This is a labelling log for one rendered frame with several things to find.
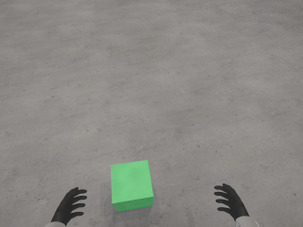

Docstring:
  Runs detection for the carton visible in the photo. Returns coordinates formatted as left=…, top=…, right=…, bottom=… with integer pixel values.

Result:
left=111, top=160, right=153, bottom=212

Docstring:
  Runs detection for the right robot forearm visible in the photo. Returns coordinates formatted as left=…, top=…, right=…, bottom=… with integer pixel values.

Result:
left=235, top=216, right=259, bottom=227

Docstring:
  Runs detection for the robot left hand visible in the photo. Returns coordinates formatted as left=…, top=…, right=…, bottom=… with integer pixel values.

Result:
left=51, top=187, right=87, bottom=226

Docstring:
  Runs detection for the robot right hand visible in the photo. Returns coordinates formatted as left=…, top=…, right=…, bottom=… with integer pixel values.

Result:
left=214, top=183, right=250, bottom=221

